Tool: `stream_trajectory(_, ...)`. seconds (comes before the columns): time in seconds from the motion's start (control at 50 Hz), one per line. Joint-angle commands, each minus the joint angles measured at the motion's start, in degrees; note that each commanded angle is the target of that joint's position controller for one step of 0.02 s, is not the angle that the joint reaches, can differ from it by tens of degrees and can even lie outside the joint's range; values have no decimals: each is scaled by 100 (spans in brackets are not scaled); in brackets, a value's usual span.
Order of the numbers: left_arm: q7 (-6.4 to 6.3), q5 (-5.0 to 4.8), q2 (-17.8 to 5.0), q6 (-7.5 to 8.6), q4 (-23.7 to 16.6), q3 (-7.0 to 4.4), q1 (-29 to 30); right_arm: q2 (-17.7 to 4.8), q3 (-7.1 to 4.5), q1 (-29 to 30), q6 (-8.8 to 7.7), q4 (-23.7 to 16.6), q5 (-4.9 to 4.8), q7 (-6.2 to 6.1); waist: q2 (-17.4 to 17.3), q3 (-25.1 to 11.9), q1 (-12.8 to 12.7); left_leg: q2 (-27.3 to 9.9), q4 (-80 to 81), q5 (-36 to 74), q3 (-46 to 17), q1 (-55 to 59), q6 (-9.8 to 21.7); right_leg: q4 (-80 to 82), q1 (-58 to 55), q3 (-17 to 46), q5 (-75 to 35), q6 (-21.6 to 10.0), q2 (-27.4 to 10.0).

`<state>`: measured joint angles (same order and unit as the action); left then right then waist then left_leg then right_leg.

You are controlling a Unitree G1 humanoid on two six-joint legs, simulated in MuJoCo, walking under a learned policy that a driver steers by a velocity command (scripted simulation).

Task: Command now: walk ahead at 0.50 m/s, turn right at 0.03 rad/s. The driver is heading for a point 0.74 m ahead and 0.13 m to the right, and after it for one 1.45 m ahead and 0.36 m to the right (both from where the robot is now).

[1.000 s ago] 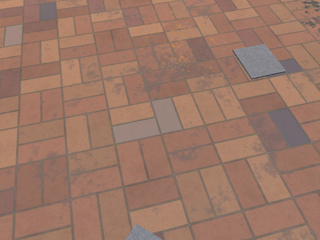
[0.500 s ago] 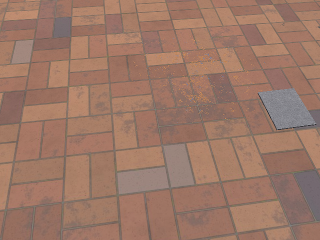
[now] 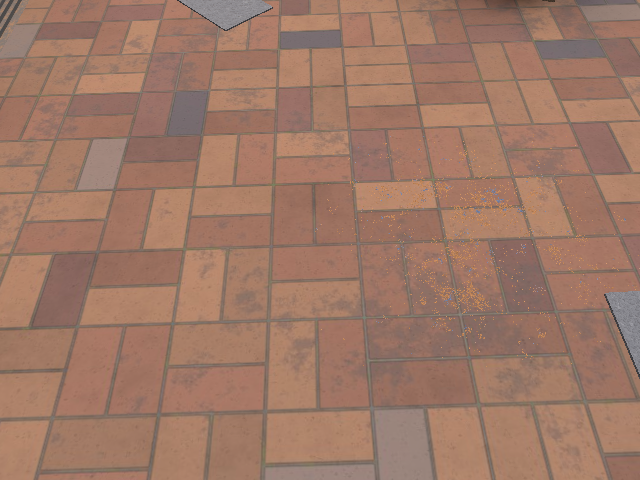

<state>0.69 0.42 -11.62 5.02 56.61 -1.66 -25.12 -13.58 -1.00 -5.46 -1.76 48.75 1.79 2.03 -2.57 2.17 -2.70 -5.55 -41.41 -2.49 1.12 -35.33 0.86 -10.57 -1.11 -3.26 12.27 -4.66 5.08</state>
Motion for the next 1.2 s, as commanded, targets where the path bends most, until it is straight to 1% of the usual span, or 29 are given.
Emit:
stream_trajectory(0.02,-50,21,-830,48,-88,-155,-378,-279,-15,789,-96,-527,-21,-18,632,301,-101,214,530,179,241,115,44,177,129,769,-2429,-625,-1560)
stream_trajectory(0.06,-92,50,-892,16,-32,-167,-398,-346,-37,874,-134,-612,-21,-36,642,317,-45,283,755,-106,166,177,130,-89,-164,949,-2836,-639,-1713)
stream_trajectory(0.1,-128,76,-1000,-12,-48,-199,-205,-448,-83,528,-205,-548,-25,-74,667,178,188,448,1057,-542,141,771,253,-571,-244,1029,-3566,-552,-1754)
stream_trajectory(0.12,-128,70,-1046,-21,-61,-211,-98,-541,-135,6,-251,-385,-17,-115,652,-75,417,608,1297,-675,188,1479,336,-1131,-171,1001,-4072,-476,-1658)
stream_trajectory(0.14,-108,32,-1000,-26,-79,-194,-16,-701,-216,-883,-326,-101,39,-179,432,-577,799,575,1649,-423,142,2721,480,-2140,225,805,-3902,-361,-1383)
stream_trajectory(0.16,-85,-35,-778,1,-281,-128,46,-1154,-343,-1873,-381,44,190,-273,-78,-1343,1134,-610,1723,-915,-1048,4221,755,-3691,1306,594,-2268,-245,-1044)
stream_trajectory(0.18,-94,-228,-98,-31,-374,-1,-724,-1698,-484,-2029,-316,48,232,-270,-1312,-2031,777,-2182,2205,-1170,-3425,5574,1422,-5524,3220,126,1706,-29,-117)
stream_trajectory(0.2,-150,-41,-857,-121,-255,-188,-416,-1248,-427,-1702,-232,-35,36,-238,-384,-1641,782,-1980,2508,-1845,-3652,4943,1390,-6038,3640,605,1685,-107,-395)
stream_trajectory(0.22,-110,-12,-861,-132,-340,-236,10,-823,-306,-1140,-237,-110,-6,-227,-111,-762,580,-1700,2701,-1876,-2723,4113,1206,-5977,3720,700,1137,-128,-651)
stream_trajectory(0.24,-66,-12,-695,-139,-384,-216,221,-576,-250,-847,-276,-131,-11,-210,-68,-348,466,-1430,2949,-1383,-2026,3472,1049,-5763,3581,671,768,-98,-840)
stream_trajectory(0.28,23,107,-572,-283,-365,-237,220,-380,-199,-793,-354,-36,-43,-257,-267,-77,232,-1032,3177,-683,-1078,2836,754,-5513,3239,616,501,6,-1004)
stream_trajectory(0.38,165,139,-393,-480,-646,-243,822,-485,-255,-1215,-525,167,-107,-274,-145,39,144,-957,3413,206,-108,2876,765,-5316,3808,471,-257,166,-1120)
stream_trajectory(0.48,263,128,-306,-463,-1050,-161,1843,-485,-254,-1498,-501,319,-73,-281,-125,293,297,-774,3393,764,673,3021,704,-3888,3949,163,-1169,226,-1059)
stream_trajectory(0.58,329,175,-346,-446,-1405,-107,2598,-675,-307,-1943,-416,504,-59,-342,-119,402,504,-1019,3092,1634,1087,3795,648,-2834,3730,-328,-919,-61,-884)
stream_trajectory(0.64,287,198,-469,-450,-1407,-170,2371,-867,-356,-1916,-304,535,-37,-391,-291,149,315,-1078,2159,3822,1374,4199,556,-2595,3087,-630,-72,-382,-443)
stream_trajectory(0.68,216,200,-667,-394,-1148,-298,1404,-1038,-407,-1873,-182,509,-41,-386,-304,-445,-87,-1069,509,4440,1457,4113,520,-2272,1960,-673,348,-668,-15)
stream_trajectory(0.7,136,257,-915,-341,-857,-430,483,-1036,-404,-1773,-151,417,-60,-360,9,-942,-529,-953,-939,3411,1535,3321,337,-1770,620,-294,188,-891,-76)
stream_trajectory(0.72,44,305,-1609,-343,-831,-628,105,-494,-286,-1875,-183,66,-153,-291,1066,-1527,-472,-366,-2970,-119,1523,1153,32,-1571,-1149,2085,785,-1494,-1694)
stream_trajectory(0.74,32,123,-1938,-403,-964,-684,209,-621,-330,-1489,-259,-299,-118,-213,1266,-1833,-339,668,-4200,-2958,410,-312,-173,-638,-1665,4714,264,-2064,-2572)
stream_trajectory(0.76,-6,54,-1773,-453,-896,-645,329,-727,-341,-826,-307,-428,-80,-188,492,-1085,-387,264,-4137,-2362,-212,-900,-109,-522,-1253,3782,-80,-1851,-2375)
stream_trajectory(0.78,-42,12,-1476,-438,-872,-571,610,-630,-293,-845,-379,-437,-131,-176,339,-492,-154,44,-3648,-1826,-195,-778,-72,-463,-460,3065,-582,-1638,-2210)
stream_trajectory(0.8,-62,18,-1176,-396,-904,-488,924,-589,-294,-1047,-377,-292,-110,-188,96,-208,147,-145,-3084,-1608,-199,-384,-59,-378,160,2465,-1169,-1336,-1884)
stream_trajectory(0.84,-76,-10,-778,-257,-916,-336,1208,-464,-262,-1502,-166,-72,67,-157,232,-265,477,-270,-2547,-1450,-182,415,-127,-208,799,1662,-1944,-1070,-1510)
stream_trajectory(0.86,-58,-13,-731,-163,-842,-304,1078,-420,-258,-1571,-78,-21,89,-122,275,-323,495,-236,-2453,-1399,-100,557,-149,-145,867,1490,-2326,-1047,-1447)
stream_trajectory(0.92,-28,-1,-937,-32,-630,-331,678,-400,-261,-1171,26,-98,17,-54,427,-107,392,-270,-1971,-844,-24,197,-137,111,805,1052,-2596,-840,-1365)
stream_trajectory(1.02,-47,51,-889,20,-493,-261,325,-420,-258,-302,25,-309,-83,-21,535,195,73,-24,-977,45,-210,-481,15,339,223,527,-2495,-431,-1371)
stream_trajectory(1.12,-165,82,-783,57,-316,-163,137,-302,-172,340,-20,-538,-32,37,521,442,-81,257,161,350,162,-438,206,377,-357,20,-3065,-324,-1568)
stream_trajectory(1.16,-222,98,-827,49,-228,-142,92,-266,-149,406,-38,-617,-19,52,542,426,-38,420,557,70,408,-163,366,77,-632,-180,-3990,-259,-1659)
stream_trajectory(1.2,-285,117,-1013,37,-198,-161,183,-355,-189,52,-32,-560,-19,18,736,139,183,759,671,-495,687,430,605,-699,-872,-361,-5902,-160,-1733)
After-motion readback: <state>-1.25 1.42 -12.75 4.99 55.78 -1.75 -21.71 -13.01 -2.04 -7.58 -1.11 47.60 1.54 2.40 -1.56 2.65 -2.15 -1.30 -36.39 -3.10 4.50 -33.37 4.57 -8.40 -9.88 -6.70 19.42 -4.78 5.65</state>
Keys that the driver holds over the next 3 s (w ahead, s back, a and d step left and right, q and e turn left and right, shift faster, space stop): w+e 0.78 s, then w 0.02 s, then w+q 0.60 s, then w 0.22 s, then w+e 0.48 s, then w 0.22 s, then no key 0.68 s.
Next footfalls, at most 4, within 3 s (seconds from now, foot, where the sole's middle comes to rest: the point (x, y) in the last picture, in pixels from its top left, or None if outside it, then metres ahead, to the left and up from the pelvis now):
0.16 left None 0.25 0.12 -0.78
0.70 right None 0.47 -0.13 -0.78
1.26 left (405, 338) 0.82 -0.11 -0.78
1.80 right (481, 247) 1.10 -0.32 -0.78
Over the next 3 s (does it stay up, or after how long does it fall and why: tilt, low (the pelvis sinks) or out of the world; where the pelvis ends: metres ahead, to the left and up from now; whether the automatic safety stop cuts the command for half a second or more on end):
stays up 1.37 -0.33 0.00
